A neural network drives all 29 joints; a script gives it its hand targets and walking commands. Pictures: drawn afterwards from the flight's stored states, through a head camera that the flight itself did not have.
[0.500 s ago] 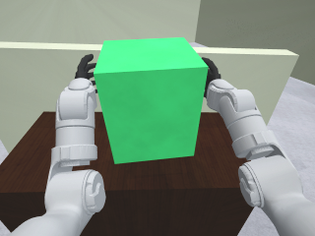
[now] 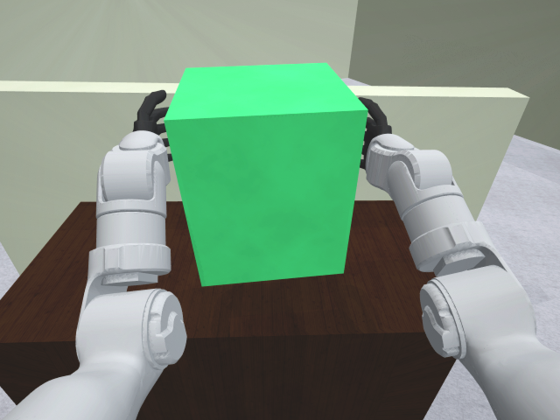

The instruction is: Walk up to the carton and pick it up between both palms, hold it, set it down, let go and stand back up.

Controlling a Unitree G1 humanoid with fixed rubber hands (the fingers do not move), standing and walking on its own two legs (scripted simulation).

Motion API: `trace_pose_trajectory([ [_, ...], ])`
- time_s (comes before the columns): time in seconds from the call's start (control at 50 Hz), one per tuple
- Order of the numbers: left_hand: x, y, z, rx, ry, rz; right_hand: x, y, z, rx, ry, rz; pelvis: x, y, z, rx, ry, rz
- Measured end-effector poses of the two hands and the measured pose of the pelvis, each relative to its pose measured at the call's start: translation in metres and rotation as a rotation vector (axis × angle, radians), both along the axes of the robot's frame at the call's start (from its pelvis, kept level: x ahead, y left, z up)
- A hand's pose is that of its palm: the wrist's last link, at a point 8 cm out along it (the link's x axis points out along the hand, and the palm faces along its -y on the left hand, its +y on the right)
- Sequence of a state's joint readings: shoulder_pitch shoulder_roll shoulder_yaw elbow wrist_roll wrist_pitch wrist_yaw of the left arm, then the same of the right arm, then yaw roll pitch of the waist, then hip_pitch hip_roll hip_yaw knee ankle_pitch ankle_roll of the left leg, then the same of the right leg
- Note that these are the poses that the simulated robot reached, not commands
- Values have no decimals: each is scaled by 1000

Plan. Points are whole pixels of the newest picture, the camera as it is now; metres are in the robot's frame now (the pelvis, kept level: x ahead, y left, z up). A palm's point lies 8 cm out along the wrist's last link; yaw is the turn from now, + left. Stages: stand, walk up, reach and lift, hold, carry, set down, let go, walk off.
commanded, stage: hold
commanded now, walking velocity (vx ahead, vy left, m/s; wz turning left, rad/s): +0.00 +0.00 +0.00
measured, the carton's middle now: (265, 171) +0.40 +0.02 +0.24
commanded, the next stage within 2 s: none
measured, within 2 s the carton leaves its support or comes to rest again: neither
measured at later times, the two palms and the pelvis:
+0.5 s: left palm (145, 149) +0.37 +0.18 +0.29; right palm (369, 150) +0.37 -0.13 +0.28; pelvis +0.00 +0.00 +0.00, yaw +0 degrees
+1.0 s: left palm (149, 145) +0.37 +0.17 +0.29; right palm (374, 149) +0.37 -0.13 +0.28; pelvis +0.00 +0.01 +0.00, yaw +0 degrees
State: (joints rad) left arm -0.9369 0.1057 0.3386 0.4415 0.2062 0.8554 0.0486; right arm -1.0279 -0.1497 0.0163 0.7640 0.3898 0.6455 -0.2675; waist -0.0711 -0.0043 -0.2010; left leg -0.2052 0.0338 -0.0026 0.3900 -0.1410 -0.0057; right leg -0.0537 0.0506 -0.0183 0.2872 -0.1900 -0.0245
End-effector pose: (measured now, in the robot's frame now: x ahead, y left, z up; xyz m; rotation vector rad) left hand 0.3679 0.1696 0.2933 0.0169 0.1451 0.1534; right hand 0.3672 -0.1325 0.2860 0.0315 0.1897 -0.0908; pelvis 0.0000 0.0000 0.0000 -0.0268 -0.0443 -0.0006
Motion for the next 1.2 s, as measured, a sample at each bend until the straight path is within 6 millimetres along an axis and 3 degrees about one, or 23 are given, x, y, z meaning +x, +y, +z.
trace_pose_trajectory([
  [0.56, 3, 8, -7, 0, 5, 6, 5, 8, -4, -10, 8, 3, 3, 6, 0, -5, 7, 4],
  [0.78, 5, 2, 1, 4, -6, 4, 5, 3, 3, 10, 3, -6, 2, 9, 0, -4, 10, -4],
  [1.2, 1, 2, -4, 2, -11, 7, 2, 1, 0, -11, -1, 1, 1, 4, 0, -5, 15, -1],
])
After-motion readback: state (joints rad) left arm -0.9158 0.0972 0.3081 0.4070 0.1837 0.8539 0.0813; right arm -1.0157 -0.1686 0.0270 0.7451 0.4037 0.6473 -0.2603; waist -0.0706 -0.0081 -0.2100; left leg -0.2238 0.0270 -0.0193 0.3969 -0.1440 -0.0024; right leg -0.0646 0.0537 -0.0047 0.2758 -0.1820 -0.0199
